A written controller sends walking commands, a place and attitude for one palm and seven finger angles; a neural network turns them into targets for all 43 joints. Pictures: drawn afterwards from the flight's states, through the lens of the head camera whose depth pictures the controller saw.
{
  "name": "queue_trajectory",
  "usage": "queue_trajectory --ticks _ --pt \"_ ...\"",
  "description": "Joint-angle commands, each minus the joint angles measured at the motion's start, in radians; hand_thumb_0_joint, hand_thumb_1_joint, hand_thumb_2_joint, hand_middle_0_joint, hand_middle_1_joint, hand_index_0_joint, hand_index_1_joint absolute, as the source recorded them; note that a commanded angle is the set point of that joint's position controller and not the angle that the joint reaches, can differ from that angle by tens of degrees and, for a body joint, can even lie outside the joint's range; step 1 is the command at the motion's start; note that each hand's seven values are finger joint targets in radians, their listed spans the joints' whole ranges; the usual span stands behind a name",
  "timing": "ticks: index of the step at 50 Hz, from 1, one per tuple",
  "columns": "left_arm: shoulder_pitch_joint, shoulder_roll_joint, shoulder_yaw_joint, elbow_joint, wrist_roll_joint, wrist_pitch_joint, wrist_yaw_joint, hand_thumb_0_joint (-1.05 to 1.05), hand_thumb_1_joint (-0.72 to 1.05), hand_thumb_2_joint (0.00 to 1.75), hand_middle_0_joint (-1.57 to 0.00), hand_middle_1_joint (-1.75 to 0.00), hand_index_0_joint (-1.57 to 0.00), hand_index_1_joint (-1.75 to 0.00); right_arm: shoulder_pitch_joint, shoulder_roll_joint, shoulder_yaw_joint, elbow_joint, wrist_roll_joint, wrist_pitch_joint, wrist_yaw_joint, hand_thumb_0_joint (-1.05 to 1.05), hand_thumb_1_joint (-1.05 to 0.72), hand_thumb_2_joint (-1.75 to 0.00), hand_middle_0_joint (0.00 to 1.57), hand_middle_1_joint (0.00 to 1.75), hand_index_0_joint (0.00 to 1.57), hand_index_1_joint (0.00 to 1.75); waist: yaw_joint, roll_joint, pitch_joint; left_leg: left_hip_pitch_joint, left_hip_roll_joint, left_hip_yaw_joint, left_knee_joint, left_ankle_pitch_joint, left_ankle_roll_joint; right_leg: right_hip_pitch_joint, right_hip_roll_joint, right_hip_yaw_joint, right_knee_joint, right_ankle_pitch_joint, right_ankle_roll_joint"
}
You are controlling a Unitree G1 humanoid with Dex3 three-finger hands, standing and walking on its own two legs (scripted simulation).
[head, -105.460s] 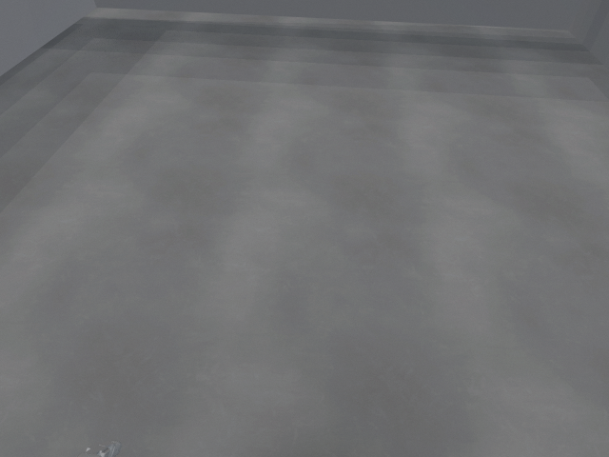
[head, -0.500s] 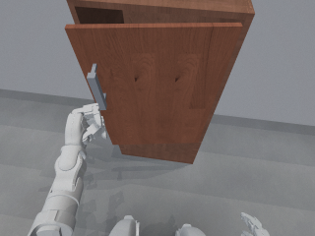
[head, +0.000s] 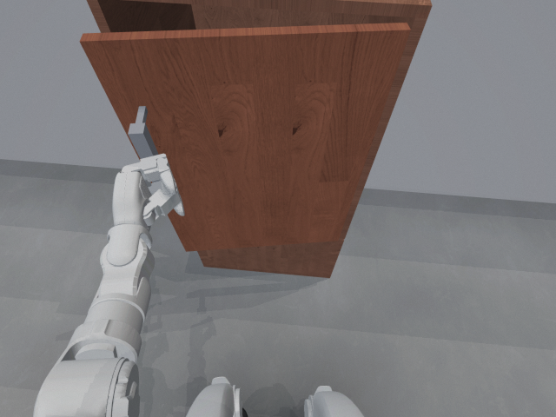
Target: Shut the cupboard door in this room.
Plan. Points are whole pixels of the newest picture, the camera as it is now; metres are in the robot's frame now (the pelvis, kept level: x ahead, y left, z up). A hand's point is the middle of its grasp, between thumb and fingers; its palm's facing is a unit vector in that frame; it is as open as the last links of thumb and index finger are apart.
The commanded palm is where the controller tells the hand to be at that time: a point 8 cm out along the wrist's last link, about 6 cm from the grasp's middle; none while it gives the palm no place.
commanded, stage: bring the fist close to the handle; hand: left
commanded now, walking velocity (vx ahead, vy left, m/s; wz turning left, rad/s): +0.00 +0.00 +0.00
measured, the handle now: (153, 151) +0.51 +0.19 +0.06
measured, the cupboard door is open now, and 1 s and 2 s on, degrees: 10 0 0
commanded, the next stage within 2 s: push the door shut along its arc in 0.10 s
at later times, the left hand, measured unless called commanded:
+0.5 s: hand (172, 180) +0.45 +0.15 +0.06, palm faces +0.00 -1.00 -0.04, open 3.1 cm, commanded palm +0.43 +0.20 +0.06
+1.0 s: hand (183, 151) +0.51 +0.14 +0.06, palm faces -0.13 -0.99 -0.03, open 3.1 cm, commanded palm +0.51 +0.18 +0.06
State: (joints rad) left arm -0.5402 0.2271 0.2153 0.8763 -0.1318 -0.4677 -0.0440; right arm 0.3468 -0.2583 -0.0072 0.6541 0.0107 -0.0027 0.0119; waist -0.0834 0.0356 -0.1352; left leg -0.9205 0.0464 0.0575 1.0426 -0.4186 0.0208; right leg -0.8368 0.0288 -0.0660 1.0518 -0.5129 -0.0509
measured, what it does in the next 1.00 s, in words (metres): stands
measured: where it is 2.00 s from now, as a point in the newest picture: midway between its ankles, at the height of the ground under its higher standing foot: outside the picture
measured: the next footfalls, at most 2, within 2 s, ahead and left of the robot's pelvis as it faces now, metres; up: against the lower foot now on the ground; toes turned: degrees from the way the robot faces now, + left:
none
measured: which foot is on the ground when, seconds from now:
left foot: down 0.00-1.00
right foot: down 0.00-1.00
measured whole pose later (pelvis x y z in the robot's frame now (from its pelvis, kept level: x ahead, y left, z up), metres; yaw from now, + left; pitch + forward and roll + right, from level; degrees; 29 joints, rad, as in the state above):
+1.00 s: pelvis -0.01 +0.01 -0.02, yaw +0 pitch +23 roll -3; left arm -0.98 0.44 0.27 1.24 -0.11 -0.42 -0.25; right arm 0.39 -0.28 0.01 0.68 0.01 -0.02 0.02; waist -0.18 0.05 -0.14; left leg -1.13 0.06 0.02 1.17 -0.44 0.03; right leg -1.02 0.04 -0.10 1.14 -0.52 -0.05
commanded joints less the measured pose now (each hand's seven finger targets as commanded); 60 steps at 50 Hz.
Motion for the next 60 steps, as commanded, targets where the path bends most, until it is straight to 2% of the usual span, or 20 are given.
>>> queue_trajectory --ticks 1,5,7,8,11,16,18,22,24,25,27,30,33,34,44,47,50,52,53,60 --pt "-0.395 0.176 0.032 -0.223 -0.010 -0.101 0.001 0.00 0.90 0.90 -1.30 -1.50 -1.30 -1.50 0.035 -0.137 -0.057 -0.095 -0.003 -0.042 -0.014 0.00 -0.90 -0.90 0.20 0.30 0.20 0.30 -0.002 -0.020 -0.381 0.298 -0.036 -0.067 -0.089 0.194 0.015 0.126 0.000 0.087 -0.173 0.331 0.043" --pt "-0.398 0.183 0.033 -0.187 -0.004 -0.098 -0.002 0.00 0.90 0.90 -1.30 -1.50 -1.30 -1.50 0.038 -0.141 -0.056 -0.089 -0.004 -0.039 -0.013 0.00 -0.90 -0.90 0.20 0.30 0.20 0.30 -0.004 -0.022 -0.378 0.295 -0.035 -0.072 -0.089 0.196 0.014 0.116 0.001 0.082 -0.167 0.331 0.042" --pt "-0.405 0.182 0.032 -0.207 -0.005 -0.099 -0.004 0.00 0.90 0.90 -1.30 -1.50 -1.30 -1.50 0.043 -0.141 -0.057 -0.092 -0.006 -0.039 -0.013 0.00 -0.90 -0.90 0.20 0.30 0.20 0.30 0.003 0.020 -0.404 0.329 -0.037 -0.074 -0.088 0.224 0.013 0.115 0.002 0.077 -0.160 0.352 0.037" --pt "-0.386 0.155 0.016 -0.204 -0.009 -0.094 -0.006 0.00 0.90 0.90 -1.30 -1.50 -1.30 -1.50 0.037 -0.138 -0.057 -0.094 -0.003 -0.040 -0.011 0.00 -0.90 -0.90 0.20 0.30 0.20 0.30 -0.001 0.012 -0.407 0.336 -0.036 -0.071 -0.087 0.234 0.012 0.113 0.002 0.074 -0.161 0.364 0.039" --pt "-0.345 0.178 0.037 -0.155 -0.011 -0.078 -0.012 0.00 0.90 0.90 -1.30 -1.50 -1.30 -1.50 0.033 -0.140 -0.053 -0.101 -0.002 -0.033 -0.010 0.00 -0.90 -0.90 0.20 0.30 0.20 0.30 0.004 -0.049 -0.346 0.267 -0.039 -0.063 -0.096 0.191 0.015 0.137 0.000 0.084 -0.179 0.340 0.044" --pt "-0.511 0.236 0.048 -0.120 -0.001 -0.096 -0.047 0.00 0.90 0.90 -1.30 -1.50 -1.30 -1.50 0.038 -0.143 -0.049 -0.084 0.000 -0.030 -0.022 0.00 -0.90 -0.90 0.20 0.30 0.20 0.30 -0.030 -0.045 -0.343 0.246 -0.038 -0.072 -0.071 0.172 0.019 0.113 -0.004 0.099 -0.169 0.329 0.045" --pt "-0.584 0.247 0.044 -0.106 -0.004 -0.103 -0.065 0.00 0.90 0.90 -1.30 -1.50 -1.30 -1.50 0.041 -0.146 -0.048 -0.075 0.002 -0.034 -0.025 0.00 -0.90 -0.90 0.20 0.30 0.20 0.30 -0.042 -0.001 -0.366 0.263 -0.037 -0.080 -0.059 0.170 0.018 0.082 -0.003 0.100 -0.159 0.316 0.042" --pt "-0.639 0.202 0.002 -0.045 -0.012 -0.091 -0.103 0.00 0.90 0.90 -1.30 -1.50 -1.30 -1.50 0.064 -0.153 -0.050 -0.066 0.001 -0.039 -0.021 0.00 -0.90 -0.90 0.20 0.30 0.20 0.30 -0.064 0.027 -0.397 0.328 -0.032 -0.101 -0.047 0.220 0.017 0.012 0.006 0.074 -0.139 0.325 0.034" --pt "-0.651 0.237 0.022 -0.037 -0.011 -0.087 -0.116 0.00 0.90 0.90 -1.30 -1.50 -1.30 -1.50 0.070 -0.160 -0.053 -0.062 0.003 -0.036 -0.021 0.00 -0.90 -0.90 0.20 0.30 0.20 0.30 -0.057 0.026 -0.434 0.334 -0.029 -0.105 -0.040 0.236 0.014 0.015 0.006 0.074 -0.129 0.332 0.033" --pt "-0.696 0.201 -0.016 -0.041 -0.013 -0.085 -0.126 0.00 0.90 0.90 -1.30 -1.50 -1.30 -1.50 0.070 -0.156 -0.050 -0.060 0.002 -0.038 -0.019 0.00 -0.90 -0.90 0.20 0.30 0.20 0.30 -0.075 0.041 -0.429 0.336 -0.031 -0.108 -0.039 0.235 0.015 0.004 0.005 0.074 -0.131 0.331 0.033" --pt "-0.702 0.247 0.024 0.002 -0.015 -0.077 -0.132 0.00 0.90 0.90 -1.30 -1.50 -1.30 -1.50 0.086 -0.167 -0.052 -0.054 0.002 -0.038 -0.021 0.00 -0.90 -0.90 0.20 0.30 0.20 0.30 -0.076 0.021 -0.412 0.319 -0.029 -0.113 -0.031 0.228 0.019 -0.013 0.010 0.072 -0.130 0.313 0.030" --pt "-0.768 0.251 0.009 0.026 -0.009 -0.069 -0.147 0.00 0.90 0.90 -1.30 -1.50 -1.30 -1.50 0.094 -0.171 -0.051 -0.044 0.003 -0.038 -0.020 0.00 -0.90 -0.90 0.20 0.30 0.20 0.30 -0.094 0.021 -0.408 0.297 -0.027 -0.121 -0.028 0.198 0.019 -0.035 0.009 0.072 -0.129 0.278 0.031" --pt "-0.806 0.293 0.033 0.038 -0.002 -0.067 -0.160 0.00 0.90 0.90 -1.30 -1.50 -1.30 -1.50 0.112 -0.181 -0.053 -0.039 0.000 -0.040 -0.020 0.00 -0.90 -0.90 0.20 0.30 0.20 0.30 -0.098 0.037 -0.451 0.309 -0.024 -0.130 -0.015 0.216 0.020 -0.051 0.010 0.070 -0.115 0.279 0.028" --pt "-0.826 0.260 0.001 0.028 -0.004 -0.065 -0.169 0.00 0.90 0.90 -1.30 -1.50 -1.30 -1.50 0.114 -0.174 -0.051 -0.040 0.000 -0.041 -0.018 0.00 -0.90 -0.90 0.20 0.30 0.20 0.30 -0.105 0.056 -0.457 0.319 -0.025 -0.129 -0.014 0.224 0.021 -0.054 0.011 0.069 -0.115 0.285 0.028" --pt "-0.937 0.371 0.058 0.124 0.016 -0.030 -0.202 0.00 0.90 0.90 -1.30 -1.50 -1.30 -1.50 0.170 -0.195 -0.046 -0.025 -0.005 -0.040 -0.012 0.00 -0.90 -0.90 0.20 0.30 0.20 0.30 -0.135 0.081 -0.443 0.271 -0.014 -0.147 0.008 0.192 0.023 -0.119 0.021 0.063 -0.102 0.221 0.023" --pt "-0.953 0.406 0.083 0.131 0.018 -0.023 -0.215 0.00 0.90 0.90 -1.30 -1.50 -1.30 -1.50 0.188 -0.202 -0.046 -0.027 -0.008 -0.040 -0.009 0.00 -0.90 -0.90 0.20 0.30 0.20 0.30 -0.135 0.100 -0.474 0.272 -0.014 -0.149 0.021 0.212 0.025 -0.123 0.025 0.063 -0.091 0.229 0.018" --pt "-1.006 0.399 0.059 0.162 0.027 -0.005 -0.231 0.00 0.90 0.90 -1.30 -1.50 -1.30 -1.50 0.198 -0.204 -0.044 -0.019 -0.006 -0.039 -0.007 0.00 -0.90 -0.90 0.20 0.30 0.20 0.30 -0.163 0.108 -0.453 0.260 -0.007 -0.153 0.035 0.196 0.025 -0.168 0.026 0.064 -0.093 0.210 0.021" --pt "-1.084 0.387 0.038 0.179 0.026 0.005 -0.236 0.00 0.90 0.90 -1.30 -1.50 -1.30 -1.50 0.209 -0.205 -0.040 -0.010 -0.006 -0.043 -0.012 0.00 -0.90 -0.90 0.20 0.30 0.20 0.30 -0.199 0.077 -0.416 0.225 -0.007 -0.158 0.043 0.155 0.034 -0.199 0.028 0.063 -0.097 0.176 0.026" --pt "-1.115 0.414 0.048 0.193 0.033 0.013 -0.237 0.00 0.90 0.90 -1.30 -1.50 -1.30 -1.50 0.211 -0.212 -0.040 -0.005 -0.002 -0.044 -0.014 0.00 -0.90 -0.90 0.20 0.30 0.20 0.30 -0.204 0.074 -0.412 0.211 -0.004 -0.161 0.044 0.124 0.032 -0.213 0.027 0.064 -0.097 0.149 0.028" --pt "-1.232 0.371 -0.016 0.193 0.039 0.055 -0.242 0.00 0.90 0.90 -1.30 -1.50 -1.30 -1.50 0.215 -0.219 -0.029 0.017 -0.003 -0.082 -0.026 0.00 -0.90 -0.90 0.20 0.30 0.20 0.30 -0.236 0.161 -0.422 0.240 0.004 -0.191 0.046 0.015 0.031 -0.327 0.024 0.051 -0.082 0.067 0.022"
